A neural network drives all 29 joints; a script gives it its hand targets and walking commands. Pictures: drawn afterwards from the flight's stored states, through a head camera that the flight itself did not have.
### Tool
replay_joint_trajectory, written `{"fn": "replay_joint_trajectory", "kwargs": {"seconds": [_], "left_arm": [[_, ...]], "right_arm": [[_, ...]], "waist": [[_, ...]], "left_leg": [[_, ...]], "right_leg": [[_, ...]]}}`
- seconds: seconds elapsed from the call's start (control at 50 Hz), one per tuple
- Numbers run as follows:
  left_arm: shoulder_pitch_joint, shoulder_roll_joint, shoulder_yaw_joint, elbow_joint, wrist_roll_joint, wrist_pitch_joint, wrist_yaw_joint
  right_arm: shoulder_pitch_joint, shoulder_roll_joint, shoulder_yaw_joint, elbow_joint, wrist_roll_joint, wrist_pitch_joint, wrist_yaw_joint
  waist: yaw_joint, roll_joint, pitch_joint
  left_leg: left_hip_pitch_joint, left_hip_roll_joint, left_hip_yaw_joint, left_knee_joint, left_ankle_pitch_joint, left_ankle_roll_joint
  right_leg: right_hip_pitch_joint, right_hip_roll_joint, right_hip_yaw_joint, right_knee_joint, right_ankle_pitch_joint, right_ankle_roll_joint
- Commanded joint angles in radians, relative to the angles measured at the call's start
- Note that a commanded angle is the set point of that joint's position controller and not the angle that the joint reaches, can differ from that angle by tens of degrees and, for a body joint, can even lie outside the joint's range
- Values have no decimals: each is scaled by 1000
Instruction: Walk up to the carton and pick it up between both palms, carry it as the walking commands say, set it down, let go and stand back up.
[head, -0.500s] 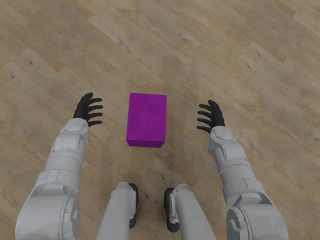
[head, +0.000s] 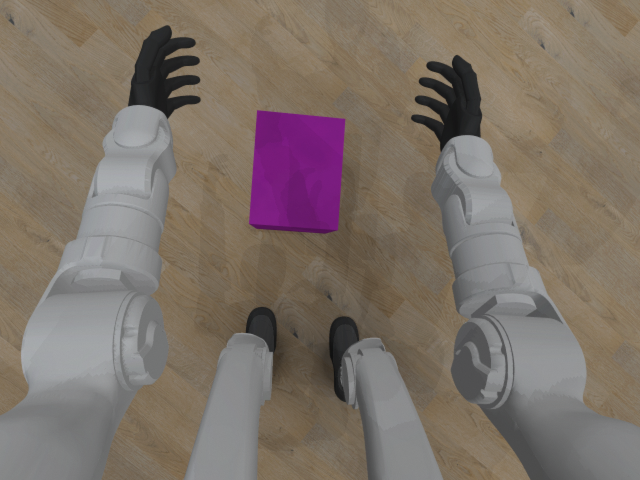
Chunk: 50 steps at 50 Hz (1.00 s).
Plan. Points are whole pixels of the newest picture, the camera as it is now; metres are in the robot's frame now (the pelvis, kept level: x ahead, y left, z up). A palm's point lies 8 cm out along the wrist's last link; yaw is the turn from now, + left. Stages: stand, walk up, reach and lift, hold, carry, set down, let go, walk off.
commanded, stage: reach and lift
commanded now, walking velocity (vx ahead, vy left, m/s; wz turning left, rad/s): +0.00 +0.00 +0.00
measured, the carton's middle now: (295, 180) +0.51 +0.02 -0.55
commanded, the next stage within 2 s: none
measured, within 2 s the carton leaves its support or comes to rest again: neither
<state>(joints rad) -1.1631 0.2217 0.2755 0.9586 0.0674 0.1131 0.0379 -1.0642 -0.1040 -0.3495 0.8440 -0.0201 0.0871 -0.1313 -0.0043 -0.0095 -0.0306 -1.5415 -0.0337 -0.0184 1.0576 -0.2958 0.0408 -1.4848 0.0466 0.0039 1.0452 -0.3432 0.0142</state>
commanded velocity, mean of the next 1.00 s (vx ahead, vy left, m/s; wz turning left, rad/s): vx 0.00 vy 0.00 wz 0.00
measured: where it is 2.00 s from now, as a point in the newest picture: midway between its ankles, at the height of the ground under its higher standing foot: (302, 369)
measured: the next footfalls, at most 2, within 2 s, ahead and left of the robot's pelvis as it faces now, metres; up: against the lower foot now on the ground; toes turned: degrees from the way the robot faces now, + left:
none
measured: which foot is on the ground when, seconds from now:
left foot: down 0.00-1.00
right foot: down 0.00-1.00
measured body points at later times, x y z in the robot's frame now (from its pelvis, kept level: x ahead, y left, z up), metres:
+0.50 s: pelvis -0.02 -0.01 -0.11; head +0.33 +0.02 +0.18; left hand +0.51 +0.19 -0.27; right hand +0.50 -0.15 -0.26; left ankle +0.07 +0.09 -0.63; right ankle +0.05 -0.13 -0.63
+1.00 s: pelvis -0.07 -0.01 -0.23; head +0.30 +0.02 +0.00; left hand +0.51 +0.17 -0.40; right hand +0.51 -0.15 -0.39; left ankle +0.07 +0.09 -0.63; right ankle +0.05 -0.13 -0.63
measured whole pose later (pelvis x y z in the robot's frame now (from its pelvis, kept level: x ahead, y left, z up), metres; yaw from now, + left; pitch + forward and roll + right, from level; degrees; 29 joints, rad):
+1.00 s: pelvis -0.07 -0.01 -0.23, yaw -1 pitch +30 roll -3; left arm -1.60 0.40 0.11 1.11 -0.13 0.19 0.10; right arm -1.55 -0.25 -0.20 1.02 0.17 0.19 -0.21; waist 0.01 -0.04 0.52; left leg -2.04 -0.06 -0.02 2.02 -0.51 0.01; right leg -1.99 0.11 -0.01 2.02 -0.57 0.03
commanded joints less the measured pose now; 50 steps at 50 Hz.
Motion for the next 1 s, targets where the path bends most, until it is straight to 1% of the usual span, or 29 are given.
{"fn": "replay_joint_trajectory", "kwargs": {"seconds": [0.0,0.04,0.08,0.12,0.14,0.16,0.2,0.26,0.3,0.44,0.48,0.54,0.56,0.58,0.66,0.68,0.7,0.74,0.76,0.78,0.8,0.82,0.84,0.88,0.9,0.92,0.94,0.96,0.98], "left_arm": [[-197,69,49,-158,49,-42,-11],[-211,54,56,-194,54,-52,-18],[-226,43,53,-164,55,-54,-23],[-193,43,64,-120,58,-58,-30],[-217,59,67,-112,58,-60,-30],[-220,50,68,-104,61,-61,-27],[-245,65,53,-98,52,-60,-26],[-278,97,31,-118,28,-54,-15],[-336,116,5,-176,9,-43,0],[-373,186,-39,-179,-73,-6,11],[-423,217,-46,-233,-85,2,24],[-513,257,-82,-235,-140,26,45],[-506,277,-83,-208,-138,39,50],[-556,288,-87,-279,-150,47,54],[-687,295,-171,-254,-224,99,74],[-695,315,-147,-337,-222,100,77],[-729,330,-132,-315,-218,100,79],[-763,343,-145,-323,-220,100,87],[-744,350,-140,-235,-205,99,87],[-702,322,-134,-182,-199,102,82],[-717,317,-145,-146,-208,99,76],[-705,300,-146,-139,-205,92,75],[-692,293,-146,-29,-198,81,67],[-724,305,-146,-38,-195,57,63],[-697,299,-154,53,-188,46,63],[-734,288,-166,11,-195,37,57],[-748,293,-160,46,-188,27,56],[-754,286,-165,44,-197,20,55],[-776,313,-157,40,-193,10,57]], "right_arm": [[-161,-67,-32,-155,-51,-44,5],[-174,-54,-45,-208,-73,-49,6],[-174,-58,-58,-157,-94,-50,9],[-163,-43,-78,-146,-108,-53,6],[-185,-23,-56,-126,-95,-50,8],[-189,-43,-80,-135,-112,-55,5],[-203,-44,-67,-113,-104,-52,-4],[-254,-67,-52,-144,-72,-43,-15],[-304,-80,-19,-200,-31,-33,-28],[-368,-118,84,-193,59,19,-59],[-436,-126,118,-245,98,32,-68],[-469,-170,118,-213,111,68,-93],[-491,-191,120,-191,118,79,-97],[-552,-195,145,-292,134,86,-110],[-691,-256,158,-255,165,129,-117],[-708,-257,170,-324,193,126,-125],[-723,-273,157,-305,196,123,-130],[-750,-284,161,-280,213,130,-129],[-727,-298,148,-185,192,131,-124],[-732,-268,167,-166,205,128,-117],[-760,-263,157,-165,198,122,-113],[-756,-264,156,-128,197,114,-107],[-751,-264,142,-35,181,103,-99],[-763,-235,172,-24,200,87,-87],[-710,-252,146,93,190,79,-80],[-757,-244,148,44,191,72,-75],[-759,-258,143,94,189,64,-71],[-793,-265,139,70,184,53,-68],[-801,-258,168,78,197,42,-66]], "waist": [[16,68,-1098],[8,58,-1125],[-7,76,-1010],[-14,47,-954],[18,53,-934],[-17,37,-949],[-10,61,-961],[-14,62,-1020],[6,82,-1137],[3,41,-1264],[35,62,-1368],[-10,55,-1455],[1,62,-1465],[-2,46,-1611],[-39,51,-1689],[-17,93,-1702],[-20,94,-1608],[15,83,-1587],[4,64,-1497],[34,63,-1407],[5,49,-1363],[12,41,-1314],[9,38,-1181],[30,28,-1190],[8,41,-1090],[21,60,-1111],[26,61,-1062],[15,49,-1042],[32,32,-1059]], "left_leg": [[870,-20,-60,24,643,-73],[855,-23,-61,41,669,-72],[780,-20,-64,56,644,-79],[691,-24,-63,71,541,-69],[660,-25,-55,87,502,-67],[628,-27,-57,114,489,-69],[587,-33,-47,176,454,-74],[548,-39,-36,255,398,-82],[606,-47,-29,302,413,-84],[434,-61,4,452,300,-80],[444,-60,22,512,301,-81],[470,-59,15,575,264,-72],[458,-58,18,594,241,-74],[484,-61,33,631,268,-73],[578,-42,14,674,218,-57],[630,-43,27,722,312,-64],[583,-36,14,741,285,-67],[553,-27,11,746,249,-69],[499,-20,8,749,189,-69],[421,-24,16,752,149,-68],[373,-23,11,758,89,-60],[337,-25,11,761,85,-62],[267,-21,3,773,30,-60],[266,-24,17,793,27,-60],[218,-15,11,801,-4,-61],[219,-19,15,814,15,-62],[196,-15,22,835,17,-67],[170,-15,12,835,15,-63],[153,-15,14,861,21,-65]], "right_leg": [[317,40,-11,-32,468,37],[291,45,-17,-11,494,43],[215,48,-12,1,455,39],[187,50,-18,28,394,46],[150,50,-24,52,343,45],[132,53,-35,75,338,47],[91,56,-36,136,303,50],[43,65,-45,220,246,49],[38,70,-52,260,229,48],[124,74,-53,445,228,50],[143,69,-41,487,233,44],[131,70,-52,546,184,39],[143,66,-50,567,169,36],[250,60,-39,578,231,37],[268,62,-62,672,193,25],[281,60,-64,685,249,20],[196,61,-60,703,204,21],[152,63,-47,712,162,13],[109,55,-56,727,108,18],[80,54,-52,730,88,15],[79,54,-50,736,54,16],[51,54,-58,754,46,15],[-25,48,-56,768,-8,15],[3,49,-54,783,-1,16],[-74,44,-56,803,-34,17],[-52,46,-43,810,-15,17],[-87,40,-40,817,-23,17],[-102,42,-42,828,-16,18],[-71,36,-36,842,-2,18]]}}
